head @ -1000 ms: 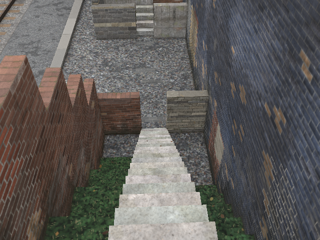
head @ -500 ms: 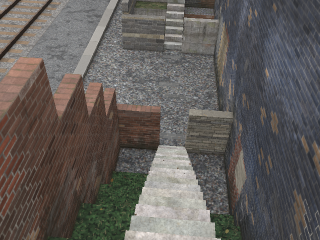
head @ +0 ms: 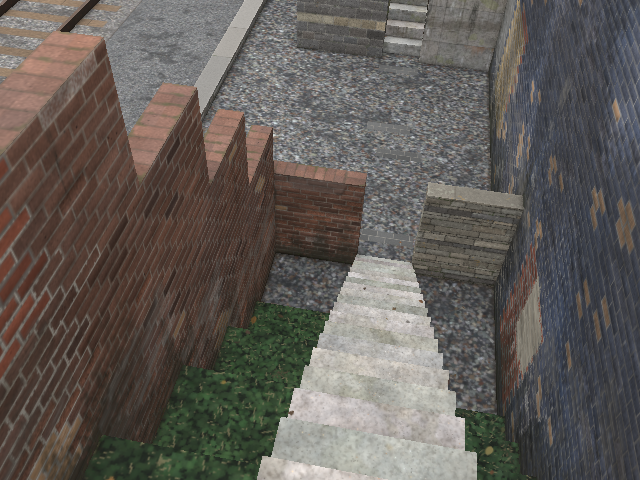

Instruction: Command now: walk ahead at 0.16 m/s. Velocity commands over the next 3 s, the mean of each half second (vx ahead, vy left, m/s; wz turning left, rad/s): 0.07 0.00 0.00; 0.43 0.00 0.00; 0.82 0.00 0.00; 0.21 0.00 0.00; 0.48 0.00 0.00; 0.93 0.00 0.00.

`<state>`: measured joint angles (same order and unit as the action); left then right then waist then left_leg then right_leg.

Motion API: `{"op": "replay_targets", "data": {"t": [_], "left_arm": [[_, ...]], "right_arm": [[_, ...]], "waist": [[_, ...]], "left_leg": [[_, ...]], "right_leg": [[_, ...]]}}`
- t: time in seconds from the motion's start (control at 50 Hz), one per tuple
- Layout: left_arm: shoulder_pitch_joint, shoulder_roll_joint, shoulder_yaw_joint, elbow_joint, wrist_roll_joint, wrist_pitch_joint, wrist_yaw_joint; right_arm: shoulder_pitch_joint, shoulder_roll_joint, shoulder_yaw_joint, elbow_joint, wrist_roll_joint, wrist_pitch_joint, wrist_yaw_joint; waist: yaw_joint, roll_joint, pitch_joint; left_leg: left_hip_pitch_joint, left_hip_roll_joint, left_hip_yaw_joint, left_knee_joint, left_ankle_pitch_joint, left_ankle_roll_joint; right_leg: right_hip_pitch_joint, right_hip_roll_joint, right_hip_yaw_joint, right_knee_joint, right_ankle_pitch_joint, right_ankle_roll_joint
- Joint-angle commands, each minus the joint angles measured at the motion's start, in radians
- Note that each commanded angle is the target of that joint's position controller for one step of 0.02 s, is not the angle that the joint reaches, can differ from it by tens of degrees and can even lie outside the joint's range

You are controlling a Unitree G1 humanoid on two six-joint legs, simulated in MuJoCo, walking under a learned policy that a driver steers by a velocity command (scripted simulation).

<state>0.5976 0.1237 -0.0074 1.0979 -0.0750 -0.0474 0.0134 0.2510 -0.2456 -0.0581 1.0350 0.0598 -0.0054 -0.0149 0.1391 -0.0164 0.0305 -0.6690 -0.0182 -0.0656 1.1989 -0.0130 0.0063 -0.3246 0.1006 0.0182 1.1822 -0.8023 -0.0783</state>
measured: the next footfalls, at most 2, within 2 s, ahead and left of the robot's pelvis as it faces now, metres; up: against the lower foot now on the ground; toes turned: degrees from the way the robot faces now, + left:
left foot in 0.28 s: +0.18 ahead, +0.10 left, -0.19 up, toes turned +10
right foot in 0.36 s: +0.04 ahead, -0.07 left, +0.03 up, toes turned -2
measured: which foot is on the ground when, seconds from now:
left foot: down 0.00-0.14, up 0.16-0.26, down 0.28-0.96, up 0.98-1.00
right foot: down 0.00-0.28, up 0.30-0.34, down 0.36-0.50, up 0.52-0.66, down 0.68-0.80, up 0.82-0.94, down 0.96-1.00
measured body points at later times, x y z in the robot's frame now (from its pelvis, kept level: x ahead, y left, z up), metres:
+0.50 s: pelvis +0.14 -0.01 -0.06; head +0.12 +0.02 +0.39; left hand +0.26 +0.21 -0.20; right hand +0.07 -0.22 -0.21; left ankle +0.15 +0.09 -0.82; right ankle +0.03 -0.07 -0.61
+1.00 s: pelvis +0.22 -0.08 -0.12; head +0.23 -0.07 +0.33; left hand +0.39 +0.17 -0.21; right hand +0.40 -0.33 -0.22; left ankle +0.14 +0.09 -0.82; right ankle +0.22 -0.18 -0.84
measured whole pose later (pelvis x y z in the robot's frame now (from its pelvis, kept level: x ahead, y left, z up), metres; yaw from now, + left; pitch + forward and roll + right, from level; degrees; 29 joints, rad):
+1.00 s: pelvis +0.22 -0.08 -0.12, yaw +0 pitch -1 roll -1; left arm 0.12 0.29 -0.01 0.68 -0.03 0.01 -0.10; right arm 0.11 -0.30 0.01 0.67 0.06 0.13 0.04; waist 0.03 0.01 0.04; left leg -0.20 0.12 0.02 0.79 -0.65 0.01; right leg -0.29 0.02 -0.03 0.69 -0.29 0.00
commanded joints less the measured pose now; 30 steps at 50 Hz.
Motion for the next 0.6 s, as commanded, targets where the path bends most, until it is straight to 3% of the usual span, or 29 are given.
{"op": "replay_targets", "data": {"t": [0.02,0.04,0.06,0.08,0.1,0.12,0.14,0.16,0.18,0.2,0.22,0.24,0.26,0.28,0.3,0.32,0.34,0.36,0.38,0.4,0.42,0.44,0.46,0.48,0.5,0.52,0.54,0.56,0.6], "left_arm": [[0.111,0.058,-0.01,-0.038,-0.024,0.012,0.044],[0.103,0.05,-0.021,-0.033,-0.007,0.031,0.053],[0.043,0.067,-0.03,-0.053,-0.003,0.041,0.051],[0.027,0.051,-0.038,-0.033,0.012,0.046,0.05],[-0.012,0.039,-0.052,-0.058,-0.007,0.043,0.05],[-0.122,0.065,-0.053,-0.088,-0.018,0.036,0.065],[-0.148,0.04,-0.062,-0.107,-0.042,0.026,0.066],[-0.137,0.007,-0.086,-0.161,-0.051,-0.004,0.062],[-0.118,0.043,-0.07,-0.156,-0.029,-0.02,0.064],[-0.146,0.087,-0.055,-0.148,-0.031,-0.019,0.091],[-0.148,0.076,-0.053,-0.143,-0.056,0.0,0.103],[-0.151,0.076,-0.058,-0.176,-0.036,0.024,0.108],[-0.138,0.065,-0.05,-0.207,-0.051,0.04,0.111],[-0.218,0.011,-0.057,-0.244,-0.073,0.055,0.105],[-0.298,-0.003,-0.042,-0.305,-0.089,0.054,0.091],[-0.325,0.056,-0.026,-0.33,-0.093,0.066,0.069],[-0.322,0.074,-0.023,-0.321,-0.078,0.07,0.039],[-0.254,0.041,-0.035,-0.285,-0.05,0.088,0.01],[-0.184,0.049,-0.049,-0.243,-0.021,0.114,-0.011],[-0.258,0.157,-0.036,-0.246,0.0,0.131,-0.007],[-0.3,0.238,-0.013,-0.245,0.047,0.141,0.015],[-0.319,0.198,-0.022,-0.259,0.042,0.142,0.049],[-0.4,0.15,-0.043,-0.248,0.014,0.144,0.062],[-0.439,0.104,-0.052,-0.246,-0.042,0.141,0.072],[-0.395,0.049,-0.064,-0.216,-0.092,0.13,0.059],[-0.386,0.018,-0.074,-0.208,-0.078,0.134,0.047],[-0.396,0.001,-0.082,-0.207,-0.056,0.14,0.035],[-0.556,0.135,-0.046,-0.243,-0.089,0.14,0.019],[-0.622,0.133,-0.042,-0.279,-0.047,0.157,-0.01]], "right_arm": [[-0.085,0.007,0.01,-0.064,0.055,-0.057,0.032],[-0.003,0.047,0.017,-0.045,0.049,-0.047,0.042],[0.068,0.035,0.015,-0.037,0.032,-0.032,0.045],[0.135,0.066,0.023,-0.031,0.005,-0.012,0.044],[0.174,0.018,0.018,-0.033,0.018,-0.008,0.031],[0.225,-0.012,0.017,-0.04,0.027,0.0,0.026],[0.227,-0.048,0.015,-0.034,0.033,-0.005,0.015],[0.113,-0.091,-0.017,-0.081,0.059,0.002,0.03],[0.07,-0.097,-0.027,-0.086,0.015,0.009,0.027],[0.18,-0.083,-0.037,-0.075,-0.018,0.005,0.024],[0.306,-0.082,-0.045,-0.056,0.016,0.002,0.032],[0.341,-0.09,-0.059,-0.004,-0.032,-0.009,0.051],[0.414,-0.071,-0.053,0.026,-0.026,-0.022,0.06],[0.542,-0.025,-0.029,0.072,-0.031,-0.027,0.07],[0.561,0.05,0.028,0.093,-0.042,-0.015,0.086],[0.515,0.114,0.064,0.066,-0.023,0.005,0.067],[0.441,0.11,0.074,0.004,-0.063,0.026,0.043],[0.322,0.022,0.055,-0.038,-0.085,0.041,0.03],[0.147,-0.063,0.031,-0.134,-0.065,0.055,0.029],[0.049,-0.108,0.004,-0.211,-0.035,0.052,0.017],[0.084,-0.107,0.0,-0.197,-0.033,0.037,0.023],[0.158,-0.067,0.008,-0.139,-0.008,0.035,0.034],[0.248,0.028,0.034,-0.089,-0.01,0.042,0.041],[0.367,0.108,0.057,-0.025,-0.023,0.041,0.042],[0.486,0.148,0.071,0.045,-0.029,0.038,0.032],[0.517,0.169,0.092,0.054,-0.045,0.035,0.015],[0.488,0.128,0.092,0.035,-0.051,0.035,0.001],[0.531,0.082,0.089,-0.005,-0.033,0.011,-0.005],[0.462,0.034,0.093,-0.047,-0.05,0.006,-0.013]], "waist": [[-0.038,0.201,0.053],[-0.095,0.223,0.018],[-0.153,0.206,0.007],[-0.172,0.059,-0.048],[-0.193,0.086,0.045],[-0.248,0.049,0.123],[-0.245,0.056,0.126],[-0.173,0.021,0.157],[-0.108,-0.005,0.219],[-0.129,-0.163,0.21],[-0.166,-0.139,0.153],[-0.123,-0.07,0.093],[-0.104,0.03,0.047],[-0.175,0.161,-0.035],[-0.189,0.363,-0.016],[-0.184,0.372,-0.045],[-0.172,0.243,-0.125],[-0.093,0.153,-0.208],[-0.013,0.053,-0.15],[-0.023,-0.22,-0.02],[-0.02,-0.33,-0.056],[-0.037,-0.24,-0.001],[-0.131,-0.076,0.107],[-0.196,0.102,0.159],[-0.206,0.194,0.169],[-0.211,0.237,0.107],[-0.204,0.238,0.046],[-0.331,0.272,0.011],[-0.308,0.163,-0.068]], "left_leg": [[-0.064,-0.032,0.033,-0.472,0.101,0.021],[0.152,-0.022,0.025,-0.48,0.37,0.019],[0.337,-0.014,-0.003,-0.547,0.453,0.014],[0.496,0.006,-0.057,-0.528,0.288,0.028],[0.47,0.019,-0.106,-0.633,0.255,0.019],[0.547,0.037,-0.096,-0.762,0.253,0.021],[0.478,0.071,-0.16,-0.882,0.245,0.053],[0.564,-0.147,0.253,-0.951,0.544,-0.069],[0.61,-0.103,0.121,-0.934,0.466,-0.077],[0.717,-0.01,0.016,-0.99,0.517,-0.055],[0.655,0.086,0.008,-1.259,0.761,-0.04],[0.732,0.124,0.047,-1.252,0.878,-0.029],[0.815,0.162,0.068,-1.196,1.18,-0.032],[0.947,0.254,0.028,-1.065,1.591,-0.01],[1.128,0.258,0.051,-0.855,1.855,0.018],[1.202,0.266,0.039,-0.732,1.668,0.083],[1.071,0.307,0.001,-0.739,1.366,0.166],[0.853,0.332,-0.006,-0.787,1.211,0.202],[0.562,0.306,0.025,-0.858,1.049,0.216],[0.488,0.158,0.183,-0.805,0.729,0.176],[0.48,0.085,0.195,-0.762,0.424,0.144],[0.481,0.025,0.188,-0.758,0.22,0.143],[0.56,0.048,0.191,-0.834,0.266,0.132],[0.691,0.073,0.213,-0.863,0.564,0.11],[0.753,0.156,0.195,-0.904,0.877,0.106],[0.786,0.231,0.18,-0.924,1.092,0.119],[0.81,0.271,0.178,-0.94,1.21,0.128],[0.962,0.301,0.095,-0.864,0.843,0.189],[0.889,0.377,0.05,-0.84,0.751,0.257]], "right_leg": [[0.024,-0.105,0.247,-0.039,0.785,-0.111],[-0.129,-0.042,0.121,0.036,0.643,-0.053],[-0.269,0.018,0.027,0.07,0.546,-0.003],[-0.309,0.002,0.035,0.045,0.642,0.015],[-0.345,0.042,-0.032,0.086,0.706,0.059],[-0.433,0.052,-0.074,0.125,0.709,0.09],[-0.391,0.067,-0.144,0.21,0.628,0.112],[-0.353,-0.004,-0.121,-0.228,0.503,0.036],[-0.387,-0.009,-0.069,-0.307,0.539,0.027],[-0.348,-0.017,-0.063,-0.143,0.693,0.019],[-0.123,-0.009,-0.078,-0.031,0.706,0.0],[-0.084,-0.054,-0.019,0.056,0.745,-0.011],[-0.109,-0.032,-0.041,0.191,0.651,-0.02],[-0.236,0.016,-0.09,0.461,0.229,-0.026],[-0.518,0.048,-0.174,0.584,-0.197,-0.006],[-0.604,-0.006,-0.106,0.416,-0.184,0.022],[-0.523,-0.066,-0.055,0.412,-0.042,0.053],[-0.307,-0.116,-0.055,0.324,0.11,0.087],[-0.087,-0.125,-0.063,0.063,0.367,0.091],[-0.182,-0.182,0.08,-0.196,0.804,0.039],[-0.204,-0.236,0.198,-0.284,1.075,-0.023],[-0.307,-0.277,0.314,-0.348,0.98,-0.097],[-0.424,-0.262,0.252,-0.291,0.882,-0.114],[-0.513,-0.207,0.132,-0.15,0.677,-0.105],[-0.478,-0.117,-0.025,0.059,0.498,-0.042],[-0.401,-0.076,-0.091,0.218,0.301,-0.001],[-0.339,-0.058,-0.116,0.274,0.146,0.026],[-0.511,-0.007,-0.067,0.303,0.116,0.074],[-0.507,-0.001,0.059,0.407,0.137,0.103]]}}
